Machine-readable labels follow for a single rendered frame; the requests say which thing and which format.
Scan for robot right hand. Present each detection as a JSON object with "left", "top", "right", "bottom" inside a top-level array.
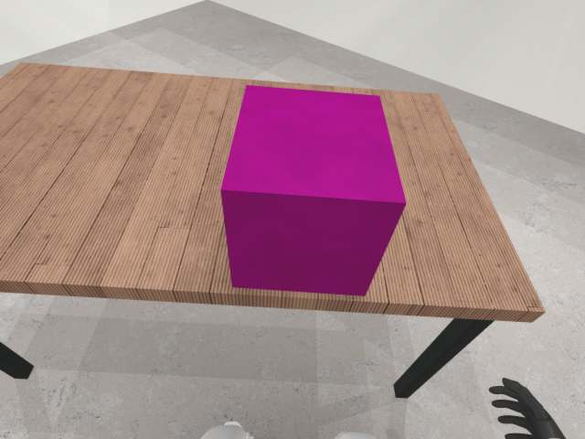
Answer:
[{"left": 489, "top": 378, "right": 566, "bottom": 439}]

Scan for carton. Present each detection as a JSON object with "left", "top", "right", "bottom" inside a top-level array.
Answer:
[{"left": 220, "top": 85, "right": 407, "bottom": 296}]

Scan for table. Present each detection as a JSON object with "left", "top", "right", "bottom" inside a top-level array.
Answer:
[{"left": 0, "top": 62, "right": 546, "bottom": 398}]

